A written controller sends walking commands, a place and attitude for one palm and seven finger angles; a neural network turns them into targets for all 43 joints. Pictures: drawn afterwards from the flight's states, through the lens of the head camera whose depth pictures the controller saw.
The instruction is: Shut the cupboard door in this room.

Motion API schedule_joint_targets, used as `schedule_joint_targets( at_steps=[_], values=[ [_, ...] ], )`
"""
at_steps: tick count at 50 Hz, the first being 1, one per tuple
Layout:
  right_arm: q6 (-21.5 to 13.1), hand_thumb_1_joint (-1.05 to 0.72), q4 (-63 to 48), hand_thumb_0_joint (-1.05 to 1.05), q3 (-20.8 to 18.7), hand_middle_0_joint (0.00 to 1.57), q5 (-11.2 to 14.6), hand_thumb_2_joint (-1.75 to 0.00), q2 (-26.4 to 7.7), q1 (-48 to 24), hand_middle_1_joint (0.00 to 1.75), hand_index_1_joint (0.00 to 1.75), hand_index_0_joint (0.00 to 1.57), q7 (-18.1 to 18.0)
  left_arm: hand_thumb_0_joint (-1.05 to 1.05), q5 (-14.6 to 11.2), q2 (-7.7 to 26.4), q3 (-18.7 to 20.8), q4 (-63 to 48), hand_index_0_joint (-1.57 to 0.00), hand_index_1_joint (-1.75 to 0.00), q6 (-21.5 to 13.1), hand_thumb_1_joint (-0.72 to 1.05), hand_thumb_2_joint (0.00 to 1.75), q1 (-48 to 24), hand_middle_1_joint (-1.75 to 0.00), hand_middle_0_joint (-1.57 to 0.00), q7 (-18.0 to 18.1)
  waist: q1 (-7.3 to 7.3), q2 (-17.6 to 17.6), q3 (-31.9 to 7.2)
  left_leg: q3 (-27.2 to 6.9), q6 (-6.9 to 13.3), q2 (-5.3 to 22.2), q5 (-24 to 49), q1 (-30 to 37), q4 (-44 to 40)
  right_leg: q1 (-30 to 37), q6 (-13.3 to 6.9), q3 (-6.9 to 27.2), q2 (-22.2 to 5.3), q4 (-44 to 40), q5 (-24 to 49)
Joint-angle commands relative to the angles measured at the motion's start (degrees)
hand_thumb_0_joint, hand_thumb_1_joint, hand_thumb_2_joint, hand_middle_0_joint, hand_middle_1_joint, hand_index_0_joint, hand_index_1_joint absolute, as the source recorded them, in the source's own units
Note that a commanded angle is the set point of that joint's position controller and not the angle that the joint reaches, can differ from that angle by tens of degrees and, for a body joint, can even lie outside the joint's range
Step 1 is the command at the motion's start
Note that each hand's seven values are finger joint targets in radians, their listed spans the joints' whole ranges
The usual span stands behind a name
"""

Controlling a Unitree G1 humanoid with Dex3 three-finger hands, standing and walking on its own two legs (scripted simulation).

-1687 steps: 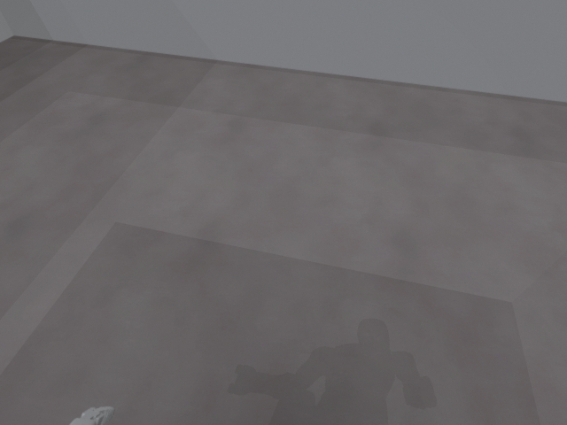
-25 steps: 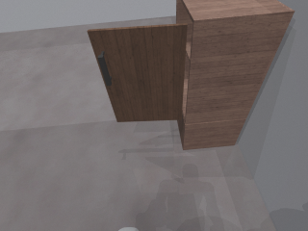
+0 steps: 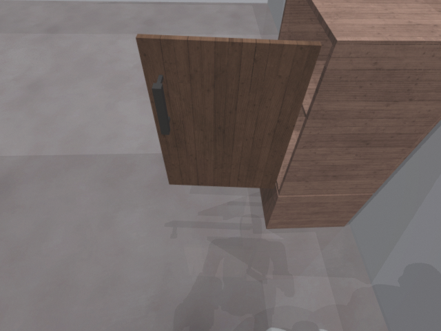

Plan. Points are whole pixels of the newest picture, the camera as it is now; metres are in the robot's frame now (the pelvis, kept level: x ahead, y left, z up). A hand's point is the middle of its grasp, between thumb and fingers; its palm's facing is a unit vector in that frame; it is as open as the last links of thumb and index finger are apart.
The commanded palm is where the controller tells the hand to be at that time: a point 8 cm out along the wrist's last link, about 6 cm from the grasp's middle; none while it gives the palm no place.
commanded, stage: take the last steps up to it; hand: left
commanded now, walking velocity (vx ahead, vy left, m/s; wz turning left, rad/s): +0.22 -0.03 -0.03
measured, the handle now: (163, 105) +0.63 +0.22 +0.00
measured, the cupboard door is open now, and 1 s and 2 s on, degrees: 86 86 86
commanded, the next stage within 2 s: come to a stop and stand still in 0.18 s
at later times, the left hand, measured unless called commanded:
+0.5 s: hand (164, 278) +0.24 +0.15 -0.15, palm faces +0.01 -0.97 -0.25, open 7.2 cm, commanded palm none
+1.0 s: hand (118, 320) +0.15 +0.23 -0.17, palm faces +0.04 -0.98 -0.18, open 7.4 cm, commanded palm none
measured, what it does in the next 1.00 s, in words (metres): walks ahead: right foot, then left foot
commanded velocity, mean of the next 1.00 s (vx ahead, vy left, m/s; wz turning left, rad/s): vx -0.05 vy -0.04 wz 0.00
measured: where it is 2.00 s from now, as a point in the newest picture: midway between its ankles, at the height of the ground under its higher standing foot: outside the picture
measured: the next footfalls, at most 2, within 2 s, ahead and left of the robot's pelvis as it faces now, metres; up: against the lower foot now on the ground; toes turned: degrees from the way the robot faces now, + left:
right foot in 0.30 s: +0.22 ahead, -0.13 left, +0.00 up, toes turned -8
left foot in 0.72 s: +0.19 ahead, +0.12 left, +0.00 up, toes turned +1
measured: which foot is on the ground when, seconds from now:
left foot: down 0.00-0.32, up 0.34-0.70, down 0.72-1.00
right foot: up 0.00-0.28, down 0.30-0.74, up 0.76-1.00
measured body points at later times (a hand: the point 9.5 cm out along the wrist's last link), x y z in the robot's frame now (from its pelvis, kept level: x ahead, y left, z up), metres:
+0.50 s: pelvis +0.15 -0.03 +0.00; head +0.20 -0.06 +0.45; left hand +0.24 +0.20 -0.13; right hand +0.15 -0.26 -0.17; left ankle +0.11 +0.11 -0.67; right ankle +0.18 -0.13 -0.73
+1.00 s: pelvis +0.14 +0.03 +0.01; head +0.17 +0.07 +0.46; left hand +0.15 +0.28 -0.16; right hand +0.22 -0.20 -0.12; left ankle +0.17 +0.12 -0.73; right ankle +0.07 -0.13 -0.65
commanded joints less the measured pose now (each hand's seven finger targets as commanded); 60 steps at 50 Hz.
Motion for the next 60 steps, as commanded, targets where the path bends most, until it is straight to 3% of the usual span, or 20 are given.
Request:
schedule_joint_targets(
  at_steps=[1, 10, 13, 14, 15, 16, 18, 20, 29, 32, 34, 35, 36, 37, 39, 42, 45, 53, 58, 60],
  values=[
    [-0.01, -0.9, 1.18, 0.0, -0.36, 0.2, -0.69, -0.9, -5.99, 9.57, 0.3, 0.3, 0.2, -0.36, 0.0, 0.22, 0.77, 0.43, -4.77, -0.2, -0.3, -0.19, 0.9, 0.9, 1.88, -0.3, -0.2, -0.49, -0.91, 6.68, -0.94, -12.23, 7.36, 16.0, 14.25, 3.66, -19.37, -7.33, 0.99, 1.38, -2.07, -3.47, 5.88],
    [1.03, -0.9, 1.83, 0.0, -0.94, 0.2, -1.17, -0.9, -9.06, 10.59, 0.3, 0.3, 0.2, -0.21, 0.0, -0.04, 2.93, 0.25, -10.96, -0.2, -0.3, -0.03, 0.9, 0.9, -9.27, -0.3, -0.2, -1.01, -1.9, 7.45, 1.08, -8.17, 6.21, 15.13, 23.23, 7.44, -14.36, -1.34, 0.51, -2.56, 1.14, -28.2, 9.94],
    [1.67, -0.9, 2.57, 0.0, -0.64, 0.2, -0.87, -0.9, -8.84, 10.85, 0.3, 0.3, 0.2, -0.14, 0.0, 0.06, 5.15, 0.67, -9.41, -0.2, -0.3, -0.98, 0.9, 0.9, -3.38, -0.3, -0.2, -0.93, 1.0, 3.98, -2.42, -6.86, 3.61, 12.07, 23.52, 4.83, -3.53, 12.67, -0.84, -4.53, 4.19, -37.81, 13.82],
    [1.47, -0.9, 2.77, 0.0, -0.24, 0.2, -0.46, -0.9, -7.82, 11.06, 0.3, 0.3, 0.2, 0.01, 0.0, 0.24, 8.15, 1.33, -7.35, -0.2, -0.3, -1.92, 0.9, 0.9, 2.66, -0.3, -0.2, -0.59, 3.78, -1.2, -6.03, -4.14, 1.11, 8.37, 19.68, -0.02, 7.62, 22.79, -2.49, 0.98, 0.0, -40.29, 21.68],
    [1.25, -0.9, 1.98, 0.0, 0.4, 0.2, 0.12, -0.9, -4.41, 13.86, 0.3, 0.3, 0.2, 0.27, 0.0, 0.33, 13.19, 2.28, -5.92, -0.2, -0.3, -2.7, 0.9, 0.9, 7.54, -0.3, -0.2, 0.14, 3.66, -13.12, -11.2, -0.81, -2.01, 0.43, -2.92, -10.9, 22.88, 32.81, -8.53, 18.8, -14.39, -43.13, 42.38],
    [2.41, -0.9, 1.81, 0.0, 0.51, 0.2, 0.58, -0.9, -6.37, 13.44, 0.3, 0.3, 0.2, -0.29, 0.0, -1.02, 14.52, 2.02, -5.65, -0.2, -0.3, -2.9, 0.9, 0.9, 7.66, -0.3, -0.2, 0.38, 3.37, -12.44, -14.53, -7.71, -2.84, -0.05, -20.83, -8.25, 30.38, 28.92, -13.23, 21.87, -19.4, -45.78, 56.25],
    [3.7, -0.9, 2.65, 0.0, 0.6, 0.2, 0.54, -0.9, -5.25, 11.33, 0.3, 0.3, 0.2, -0.72, 0.0, -0.58, 11.7, 0.93, -7.83, -0.2, -0.3, -2.07, 0.9, 0.9, -2.73, -0.3, -0.2, 1.47, 0.33, -3.46, -9.28, -11.81, -3.63, 2.31, -17.69, -8.73, 31.95, 21.8, -13.41, 15.02, -17.09, -44.93, 60.09],
    [5.22, -0.9, 3.3, 0.0, 0.68, 0.2, 0.68, -0.9, -4.29, 10.42, 0.3, 0.3, 0.2, -0.73, 0.0, -0.42, 10.75, 0.71, -8.96, -0.2, -0.3, -1.21, 0.9, 0.9, -6.37, -0.3, -0.2, 2.12, -0.99, -2.01, -7.49, -11.67, -4.3, 2.3, -14.43, -7.33, 29.59, 16.7, -11.21, 9.01, -14.28, -44.14, 61.23],
    [7.78, -0.9, -0.1, 0.0, -0.54, 0.2, 0.21, -0.9, -5.48, 5.79, 0.3, 0.3, 0.2, 0.09, 0.0, 0.21, 12.1, 2.33, -11.59, -0.2, -0.3, 1.51, 0.9, 0.9, -9.03, -0.3, -0.2, 2.32, -0.86, -9.22, -6.97, -9.53, -5.58, 0.4, -9.78, -7.75, 24.01, 13.3, -10.4, 4.99, -12.05, -44.94, 47.49],
    [6.99, -0.9, -0.99, 0.0, -0.42, 0.2, 0.27, -0.9, -5.51, 5.74, 0.3, 0.3, 0.2, 0.1, 0.0, 0.47, 12.59, 2.57, -11.96, -0.2, -0.3, 1.79, 0.9, 0.9, -9.47, -0.3, -0.2, 2.17, -1.56, -10.06, -8.23, -8.7, -5.06, 0.38, -7.53, -4.3, 13.68, 13.96, -9.36, 5.05, -10.49, -42.82, 41.78],
    [6.33, -0.9, -0.41, 0.0, -0.42, 0.2, 0.13, -0.9, -5.58, 8.22, 0.3, 0.3, 0.2, 0.06, 0.0, 0.02, 12.25, 2.46, -11.74, -0.2, -0.3, 2.14, 0.9, 0.9, -9.31, -0.3, -0.2, 2.01, -3.1, -7.9, -8.81, -6.66, -4.67, -0.16, 3.22, 3.86, 0.6, 10.64, -6.16, 4.02, -7.85, -39.33, 32.5],
    [5.72, -0.9, -0.01, 0.0, -0.58, 0.2, -0.01, -0.9, -7.46, 9.75, 0.3, 0.3, 0.2, 0.11, 0.0, -0.33, 10.81, 1.98, -11.59, -0.2, -0.3, 2.43, 0.9, 0.9, -8.33, -0.3, -0.2, 1.89, -3.83, -2.56, -9.25, -8.78, -3.98, 3.07, 10.19, 9.11, -6.12, 7.48, -3.6, 2.55, -5.3, -34.56, 23.12],
    [5.08, -0.9, -1.53, 0.0, -1.38, 0.2, -0.65, -0.9, -12.4, 8.37, 0.3, 0.3, 0.2, 0.11, 0.0, -0.73, 6.92, 1.27, -12.03, -0.2, -0.3, 2.83, 0.9, 0.9, -4.38, -0.3, -0.2, 1.75, -2.47, 13.84, -8.59, -23.98, 0.61, 16.42, 24.39, 10.84, -10.53, -0.83, 0.5, -1.2, 2.01, -26.85, 0.48],
    [5.46, -0.9, -3.2, 0.0, -1.6, 0.2, -0.7, -0.9, -15.05, 6.91, 0.3, 0.3, 0.2, -0.13, 0.0, -0.68, 6.62, 0.77, -12.16, -0.2, -0.3, 3.05, 0.9, 0.9, -4.51, -0.3, -0.2, 1.97, -3.11, 16.79, -7.18, -28.91, 6.36, 23.32, 30.64, 3.58, -12.77, 0.78, 1.47, 1.19, 5.28, -17.18, -13.46],
    [5.32, -0.9, -3.9, 0.0, -1.23, 0.2, -1.03, -0.9, -14.06, 3.02, 0.3, 0.3, 0.2, -1.59, 0.0, -0.23, 8.15, 1.41, -11.18, -0.2, -0.3, 4.11, 0.9, 0.9, -5.43, -0.3, -0.2, 2.15, -2.17, 16.09, -4.16, -27.48, 7.44, 21.41, 23.96, -1.68, -14.29, -1.05, 1.56, 8.26, 5.94, -5.3, -10.84],
    [4.91, -0.9, -4.39, 0.0, -0.14, 0.2, -0.87, -0.9, -11.0, 0.2, 0.3, 0.3, 0.2, -1.8, 0.0, -0.37, 8.73, 1.87, -8.44, -0.2, -0.3, 3.76, 0.9, 0.9, -2.9, -0.3, -0.2, 0.75, -0.75, 10.14, -3.92, -20.16, 5.48, 15.17, 13.86, 2.26, -14.96, -3.82, 2.63, 7.44, 5.97, -1.37, -0.84],
    [4.48, -0.9, -3.03, 0.0, -0.47, 0.2, -0.59, -0.9, -10.98, 4.2, 0.3, 0.3, 0.2, -2.2, 0.0, -0.28, 8.52, 1.77, -8.27, -0.2, -0.3, 3.76, 0.9, 0.9, -3.25, -0.3, -0.2, 0.39, -2.31, 9.2, -5.89, -19.57, 5.61, 15.81, 16.88, 8.08, -14.88, -5.02, 3.42, 7.17, 5.2, -3.13, 0.44],
    [4.68, -0.9, -0.14, 0.0, -1.62, 0.2, -0.82, -0.9, -11.2, 9.55, 0.3, 0.3, 0.2, -2.02, 0.0, -0.33, 5.69, 0.57, -8.81, -0.2, -0.3, 3.55, 0.9, 0.9, -7.27, -0.3, -0.2, -0.02, -5.11, 11.59, -5.55, -20.92, 6.77, 16.16, 13.8, 11.62, -15.29, -1.04, 3.12, 3.3, 3.8, -19.42, -4.98],
    [5.02, -0.9, 1.61, 0.0, -1.66, 0.2, -0.8, -0.9, -11.06, 8.02, 0.3, 0.3, 0.2, -1.19, 0.0, -0.83, 4.0, -0.41, -6.0, -0.2, -0.3, 2.75, 0.9, 0.9, -3.61, -0.3, -0.2, 0.45, -3.22, 13.56, -6.19, -20.43, 4.79, 13.25, 2.58, 4.65, -15.67, 10.44, 1.25, 0.19, 5.16, -36.02, -0.45],
    [5.21, -0.9, 2.01, 0.0, -1.43, 0.2, -0.38, -0.9, -9.81, 7.22, 0.3, 0.3, 0.2, -0.98, 0.0, -0.75, 4.49, -0.51, -4.03, -0.2, -0.3, 2.18, 0.9, 0.9, 0.53, -0.3, -0.2, 0.81, -1.27, 10.33, -5.84, -16.65, 1.33, 10.04, -2.41, -0.42, -13.43, 18.45, 0.87, -0.76, 4.58, -47.39, 8.25]
  ],
)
